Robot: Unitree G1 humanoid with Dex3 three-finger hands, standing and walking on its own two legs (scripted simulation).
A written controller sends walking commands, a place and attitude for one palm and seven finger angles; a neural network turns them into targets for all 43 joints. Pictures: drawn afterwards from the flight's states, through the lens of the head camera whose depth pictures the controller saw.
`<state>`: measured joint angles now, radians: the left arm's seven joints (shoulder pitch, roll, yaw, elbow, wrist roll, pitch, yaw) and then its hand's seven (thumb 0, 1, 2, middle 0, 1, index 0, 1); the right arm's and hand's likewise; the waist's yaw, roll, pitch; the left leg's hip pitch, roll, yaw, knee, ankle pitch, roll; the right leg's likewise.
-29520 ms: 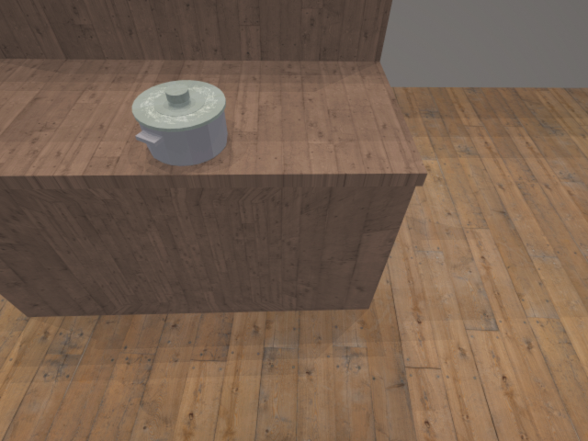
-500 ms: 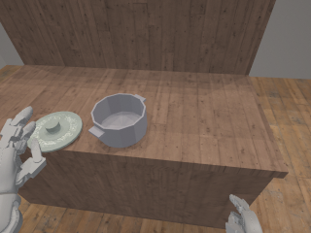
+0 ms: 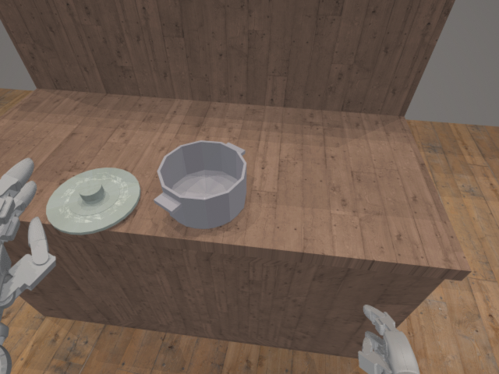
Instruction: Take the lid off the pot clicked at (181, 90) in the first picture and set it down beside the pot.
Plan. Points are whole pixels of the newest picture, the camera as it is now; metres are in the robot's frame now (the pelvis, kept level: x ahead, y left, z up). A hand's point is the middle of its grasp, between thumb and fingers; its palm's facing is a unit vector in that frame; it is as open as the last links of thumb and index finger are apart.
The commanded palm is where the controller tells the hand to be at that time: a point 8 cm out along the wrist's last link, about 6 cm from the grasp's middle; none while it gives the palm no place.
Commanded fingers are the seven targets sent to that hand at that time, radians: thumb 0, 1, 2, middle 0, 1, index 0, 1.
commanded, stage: step back with the hand held close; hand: left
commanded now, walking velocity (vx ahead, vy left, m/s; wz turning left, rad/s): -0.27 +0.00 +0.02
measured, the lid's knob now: (91, 190) +0.46 +0.41 -0.02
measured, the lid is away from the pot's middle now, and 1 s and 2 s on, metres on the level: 0.26 0.26 0.26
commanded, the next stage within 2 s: stop stepping back and stand still in 1.18 s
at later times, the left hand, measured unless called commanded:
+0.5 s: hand (40, 303) +0.15 +0.25 +0.16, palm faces +0.27 -0.84 -0.47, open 7.4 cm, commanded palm +0.08 +0.30 +0.17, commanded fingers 0.00 0.90 0.90 -0.20 -0.30 -0.20 -0.30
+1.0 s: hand out of the picture +0.08 +0.26 +0.16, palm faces +0.21 -0.88 -0.43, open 7.4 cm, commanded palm +0.02 +0.32 +0.17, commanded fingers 0.00 0.90 0.90 -0.20 -0.30 -0.20 -0.30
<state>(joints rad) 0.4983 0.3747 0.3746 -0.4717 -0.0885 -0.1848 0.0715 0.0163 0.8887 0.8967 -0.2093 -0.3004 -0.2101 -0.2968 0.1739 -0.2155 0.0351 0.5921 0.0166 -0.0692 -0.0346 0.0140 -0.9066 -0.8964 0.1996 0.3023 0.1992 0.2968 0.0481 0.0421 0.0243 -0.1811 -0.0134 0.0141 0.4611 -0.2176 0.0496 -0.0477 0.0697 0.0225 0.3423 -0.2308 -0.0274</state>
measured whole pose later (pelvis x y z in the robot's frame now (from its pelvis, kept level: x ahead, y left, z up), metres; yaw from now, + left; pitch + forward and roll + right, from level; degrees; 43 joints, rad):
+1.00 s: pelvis -0.13 +0.04 -0.01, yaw -4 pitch +1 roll -5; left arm 0.59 0.44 0.36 -0.64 -0.06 -0.24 0.09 0.02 0.89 0.90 -0.21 -0.30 -0.21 -0.30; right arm 0.18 -0.17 0.03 0.55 0.00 -0.09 -0.04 0.01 -0.90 -0.90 0.20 0.30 0.20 0.30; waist 0.00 0.02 0.04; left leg -0.49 0.02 0.06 0.50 -0.10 0.06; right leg -0.14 0.05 -0.04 0.41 -0.27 0.01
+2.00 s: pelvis -0.34 +0.10 -0.02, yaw -1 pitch -2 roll -2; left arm 0.59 0.42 0.40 -0.58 -0.04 -0.22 0.10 0.01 0.89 0.90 -0.21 -0.30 -0.21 -0.30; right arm 0.29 -0.19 -0.01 0.66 0.02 -0.10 -0.03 0.01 -0.90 -0.90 0.20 0.30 0.20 0.30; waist 0.01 0.01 0.01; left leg -0.45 0.03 -0.02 1.04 -0.48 0.04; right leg -0.30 0.01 -0.06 0.62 -0.28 -0.03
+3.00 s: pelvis -0.25 +0.08 -0.01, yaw +3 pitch +0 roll +0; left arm 0.20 0.16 0.03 1.07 0.01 0.00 0.04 0.01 0.95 0.90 -0.20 -0.30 -0.20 -0.29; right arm 0.27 -0.13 -0.04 1.06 0.00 0.01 -0.04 0.02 -0.93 -0.90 0.20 0.30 0.20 0.30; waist -0.02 0.00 0.07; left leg -0.16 0.02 0.01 0.53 -0.36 -0.01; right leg -0.17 0.02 0.02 0.52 -0.33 -0.01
